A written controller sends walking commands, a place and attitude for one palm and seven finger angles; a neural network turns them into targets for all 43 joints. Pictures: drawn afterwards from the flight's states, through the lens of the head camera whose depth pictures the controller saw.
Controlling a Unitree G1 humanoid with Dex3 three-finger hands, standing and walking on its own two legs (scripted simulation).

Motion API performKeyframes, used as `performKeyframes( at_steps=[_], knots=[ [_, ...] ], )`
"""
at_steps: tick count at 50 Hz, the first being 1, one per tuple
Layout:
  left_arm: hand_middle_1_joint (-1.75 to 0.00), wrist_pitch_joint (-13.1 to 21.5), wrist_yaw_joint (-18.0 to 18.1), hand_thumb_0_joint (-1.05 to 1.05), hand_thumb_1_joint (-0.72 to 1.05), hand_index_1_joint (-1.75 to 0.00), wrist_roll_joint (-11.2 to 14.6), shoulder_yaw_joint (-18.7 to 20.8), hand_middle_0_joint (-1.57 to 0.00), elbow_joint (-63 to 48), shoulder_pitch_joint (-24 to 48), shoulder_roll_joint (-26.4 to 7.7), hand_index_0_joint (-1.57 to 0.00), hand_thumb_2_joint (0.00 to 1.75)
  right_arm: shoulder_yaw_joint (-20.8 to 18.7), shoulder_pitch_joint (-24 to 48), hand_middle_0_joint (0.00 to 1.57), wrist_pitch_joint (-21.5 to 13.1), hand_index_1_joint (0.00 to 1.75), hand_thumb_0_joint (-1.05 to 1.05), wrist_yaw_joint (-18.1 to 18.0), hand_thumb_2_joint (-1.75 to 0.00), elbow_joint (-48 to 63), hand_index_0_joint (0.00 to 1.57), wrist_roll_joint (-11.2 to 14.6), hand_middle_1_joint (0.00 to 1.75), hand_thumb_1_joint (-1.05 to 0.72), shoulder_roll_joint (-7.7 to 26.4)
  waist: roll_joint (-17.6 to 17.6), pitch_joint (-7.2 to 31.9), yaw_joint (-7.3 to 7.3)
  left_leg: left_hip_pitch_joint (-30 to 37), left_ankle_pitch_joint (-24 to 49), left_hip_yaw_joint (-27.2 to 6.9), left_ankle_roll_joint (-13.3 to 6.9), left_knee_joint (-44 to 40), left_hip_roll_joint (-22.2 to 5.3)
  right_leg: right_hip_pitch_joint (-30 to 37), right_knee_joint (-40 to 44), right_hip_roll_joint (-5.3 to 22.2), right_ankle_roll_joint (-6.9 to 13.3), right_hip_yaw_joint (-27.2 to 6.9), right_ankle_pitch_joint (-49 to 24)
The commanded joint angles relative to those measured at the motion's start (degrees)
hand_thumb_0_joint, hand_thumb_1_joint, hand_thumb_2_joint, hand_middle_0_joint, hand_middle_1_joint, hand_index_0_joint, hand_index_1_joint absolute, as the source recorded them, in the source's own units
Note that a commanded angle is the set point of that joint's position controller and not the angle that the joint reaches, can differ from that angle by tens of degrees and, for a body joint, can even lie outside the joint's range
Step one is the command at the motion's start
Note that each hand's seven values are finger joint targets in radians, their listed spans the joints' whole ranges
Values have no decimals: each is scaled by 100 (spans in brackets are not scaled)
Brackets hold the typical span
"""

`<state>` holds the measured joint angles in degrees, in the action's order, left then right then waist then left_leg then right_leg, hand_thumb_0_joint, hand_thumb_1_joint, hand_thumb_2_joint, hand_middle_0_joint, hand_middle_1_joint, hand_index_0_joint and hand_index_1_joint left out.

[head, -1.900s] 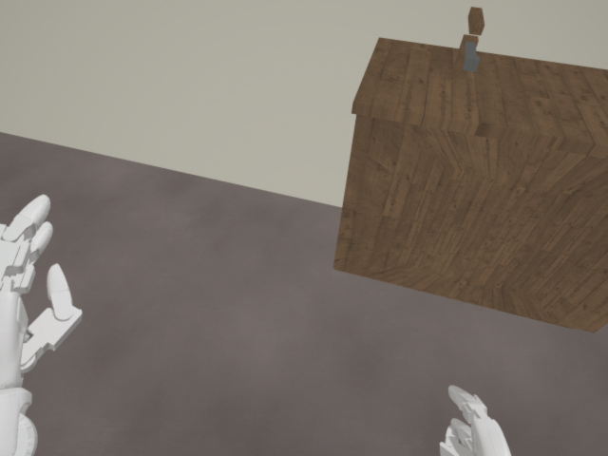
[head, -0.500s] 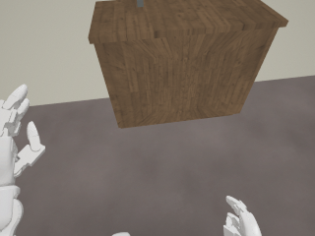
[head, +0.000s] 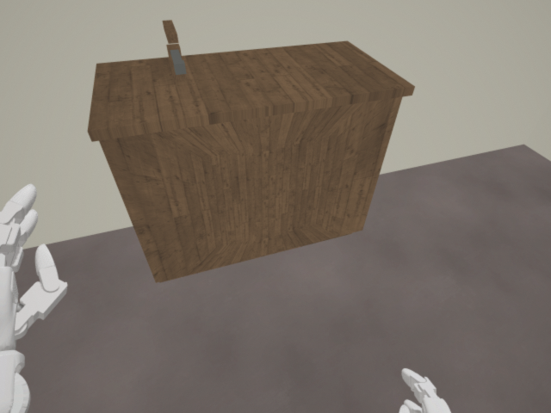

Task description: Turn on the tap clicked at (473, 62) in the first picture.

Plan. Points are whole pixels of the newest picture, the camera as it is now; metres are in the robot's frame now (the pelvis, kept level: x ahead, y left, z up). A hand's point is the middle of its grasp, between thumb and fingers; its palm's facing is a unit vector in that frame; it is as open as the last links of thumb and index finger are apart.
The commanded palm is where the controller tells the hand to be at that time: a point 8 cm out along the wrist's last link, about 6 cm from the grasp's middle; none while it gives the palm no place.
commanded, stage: walk to a spot facing it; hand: left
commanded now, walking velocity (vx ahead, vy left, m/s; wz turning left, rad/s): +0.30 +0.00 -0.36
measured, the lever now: (179, 67) +0.91 +0.30 +0.13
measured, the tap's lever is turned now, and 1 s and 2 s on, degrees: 0 0 0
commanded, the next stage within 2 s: take the last steps up to it in 0.24 s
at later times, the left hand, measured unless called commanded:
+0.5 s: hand (159, 186) +0.36 +0.18 +0.18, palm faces +0.30 -0.86 -0.42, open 7.4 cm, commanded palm +0.31 +0.24 +0.18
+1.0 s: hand (191, 150) +0.47 +0.16 +0.17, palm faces +0.39 -0.80 -0.46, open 7.4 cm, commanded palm +0.41 +0.21 +0.18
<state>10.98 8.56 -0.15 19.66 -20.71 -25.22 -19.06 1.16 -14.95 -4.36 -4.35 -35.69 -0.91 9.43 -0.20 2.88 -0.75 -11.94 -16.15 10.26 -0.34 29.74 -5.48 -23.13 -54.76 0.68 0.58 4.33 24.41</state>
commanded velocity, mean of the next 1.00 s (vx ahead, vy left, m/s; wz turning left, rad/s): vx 0.27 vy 0.01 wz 0.04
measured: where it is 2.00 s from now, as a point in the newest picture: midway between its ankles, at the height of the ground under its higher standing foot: (296, 369)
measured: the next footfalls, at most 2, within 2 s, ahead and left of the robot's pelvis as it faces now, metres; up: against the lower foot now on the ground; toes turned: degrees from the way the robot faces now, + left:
right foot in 0.16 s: +0.13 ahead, -0.14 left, +0.00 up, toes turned -12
left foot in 0.50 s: +0.25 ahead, +0.09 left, +0.00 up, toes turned +5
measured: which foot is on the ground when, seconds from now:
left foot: down 0.00-0.18, up 0.20-0.48, down 0.50-0.86, up 0.88-1.00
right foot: up 0.00-0.14, down 0.16-0.52, up 0.54-0.84, down 0.86-1.00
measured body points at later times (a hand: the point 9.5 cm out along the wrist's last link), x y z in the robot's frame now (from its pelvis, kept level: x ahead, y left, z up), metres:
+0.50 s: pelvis +0.13 -0.03 -0.01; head +0.16 -0.01 +0.44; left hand +0.34 +0.23 +0.20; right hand +0.26 -0.32 -0.08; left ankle +0.21 +0.09 -0.74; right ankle +0.09 -0.13 -0.74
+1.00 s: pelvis +0.24 -0.07 +0.00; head +0.26 -0.09 +0.45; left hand +0.44 +0.20 +0.20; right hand +0.39 -0.30 -0.12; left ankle +0.22 +0.07 -0.65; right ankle +0.26 -0.15 -0.74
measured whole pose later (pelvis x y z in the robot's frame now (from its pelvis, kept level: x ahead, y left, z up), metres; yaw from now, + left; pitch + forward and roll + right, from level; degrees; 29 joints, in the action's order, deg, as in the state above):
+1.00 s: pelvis +0.24 -0.07 +0.00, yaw -1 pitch -1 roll +1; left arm 11.3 8.2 0.9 20.3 -25.9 -26.1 -19.1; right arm 0.2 -10.8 -1.7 -2.7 -38.9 -0.1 11.7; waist -2.6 -2.8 0.5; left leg -27.5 -23.2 3.5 1.1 66.9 -3.7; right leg -15.0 -32.6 3.9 2.9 11.7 16.9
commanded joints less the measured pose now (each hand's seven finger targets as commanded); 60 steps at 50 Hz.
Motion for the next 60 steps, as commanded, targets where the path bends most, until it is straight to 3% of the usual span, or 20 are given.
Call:
performKeyframes(
  at_steps=[1,5,7,9,10,13,16,23,24,25,26,28,33,41,42,43,44,46,51,60],
  knots=[
    [-30,439,75,0,90,-30,-61,396,-20,-1977,732,-1055,-20,90,-281,578,20,-380,30,0,-50,-90,839,20,14,30,-90,911,-1256,-501,43,-166,-830,-926,-676,-1684,-1443,-192,955,266,-104,285,-214],
    [-30,359,99,0,90,-30,-11,667,-20,-1571,502,-1158,-20,90,-296,603,20,-339,30,0,12,-90,859,20,15,30,-90,883,-1091,-134,49,-65,62,-333,-441,-752,-1292,732,2149,-66,-127,842,-573],
    [-30,332,77,0,90,-30,35,721,-20,-1397,521,-1168,-20,90,-304,678,20,-259,30,0,40,-90,859,20,63,30,-90,793,-375,167,153,-679,452,58,-292,877,-970,1803,2731,22,78,471,-850],
    [-30,307,129,0,90,-30,33,944,-20,-1399,553,-1455,-20,90,-289,869,20,-195,30,0,91,-90,1004,20,117,30,-90,619,1941,460,201,-2849,-1611,52,88,3759,209,2961,3602,1948,1237,-3317,-2003],
    [-30,291,121,0,90,-30,97,919,-20,-1327,432,-1314,-20,90,-290,956,20,-172,30,0,119,-90,994,20,103,30,-90,676,1469,381,177,-3002,-1640,-709,111,4281,14,2751,3700,2231,1374,-3553,-1917],
    [-30,382,63,0,90,-30,107,946,-20,-1633,-103,-1295,-20,90,-234,911,20,27,30,0,193,-90,844,20,125,30,-90,708,668,156,97,-2910,-927,-1007,205,4160,-306,2131,3713,1941,1295,-2362,-1441],
    [-30,567,106,0,90,-30,97,896,-20,-2461,343,-1347,-20,90,-206,1084,20,92,30,0,150,-90,881,20,109,30,-90,706,629,226,0,-2013,-633,-846,186,2838,-402,1390,3718,1747,1031,-1105,-1899],
    [-30,555,297,0,90,-30,159,1074,-20,-2625,-154,-1334,-20,90,-404,722,20,-64,30,0,-14,-90,989,20,34,30,-90,730,57,502,88,-116,733,30,96,18,240,1435,2849,1172,594,-490,-1801],
    [-30,575,297,0,90,-30,163,1026,-20,-2592,-101,-1279,-20,90,-461,604,20,-65,30,0,-57,-90,989,20,49,30,-90,815,-319,554,14,284,760,-103,34,-292,169,1340,2248,1012,442,-305,-1870],
    [-30,570,273,0,90,-30,159,998,-20,-2409,-267,-1192,-20,90,-550,539,20,-77,30,0,-93,-90,1023,20,78,30,-90,957,-1110,573,-24,837,729,-1146,-306,-677,-447,642,1228,638,159,-36,-1344],
    [-30,635,263,0,90,-30,183,952,-20,-2565,-95,-1138,-20,90,-546,617,20,-78,30,0,-54,-90,1065,20,107,30,-90,998,-2124,633,29,1528,1690,-2713,-888,-857,-1561,-527,72,74,-114,238,673],
    [-30,632,194,0,90,-30,141,1060,-20,-2050,93,-1429,-20,90,-403,741,20,-118,30,0,-13,-90,984,20,20,30,-90,860,-1849,175,-33,876,1221,-3393,-1277,-1322,-2018,-1134,-1090,251,-97,-265,989],
    [-30,481,49,0,90,-30,151,518,-20,-2151,-55,-856,-20,90,-472,558,20,-209,30,0,120,-90,867,20,150,30,-90,906,-1211,149,36,630,1846,-1570,-922,-955,-1220,-701,139,307,-204,139,45],
    [-30,291,120,0,90,-30,159,835,-20,-1975,111,-1182,-20,90,-338,751,20,-183,30,0,23,-90,903,20,128,30,-90,766,-764,280,73,-478,463,-859,-497,-166,-890,1557,2713,96,-195,636,-841],
    [-30,290,131,0,90,-30,119,873,-20,-1885,195,-1250,-20,90,-334,710,20,-161,30,0,23,-90,858,20,127,30,-90,697,-134,396,83,-897,152,-585,-372,782,-621,2029,3091,529,14,49,-798],
    [-30,261,146,0,90,-30,73,962,-20,-1769,258,-1428,-20,90,-313,691,20,-115,30,0,35,-90,882,20,129,30,-90,545,1372,481,73,-1989,-831,-109,-122,2339,44,2579,3624,1736,540,-1912,-727],
    [-30,218,173,0,90,-30,133,1051,-20,-1750,369,-1526,-20,90,-284,973,20,-150,30,0,37,-90,963,20,123,30,-90,618,1810,299,201,-2770,-1714,-521,19,3562,355,2596,4040,2578,1032,-3150,-996],
    [-30,270,102,0,90,-30,168,910,-20,-1513,429,-1368,-20,90,-372,919,20,-184,30,0,69,-90,779,20,140,30,-90,742,1221,-102,105,-2848,-1078,-1148,91,4241,6,1987,4162,2472,1046,-2790,-346],
    [-30,494,82,0,90,-30,83,701,-20,-1700,254,-1125,-20,90,-273,988,20,48,30,0,65,-90,698,20,86,30,-90,711,598,-88,21,-2409,-254,-747,194,3163,-163,1705,3864,1849,759,-558,-2212],
    [-30,441,314,0,90,-30,152,806,-20,-2393,119,-1187,-20,90,-441,709,20,-97,30,0,-7,-90,1053,20,75,30,-90,731,614,281,168,-904,210,93,40,265,237,2160,3239,1612,726,-357,-2565]
  ],
)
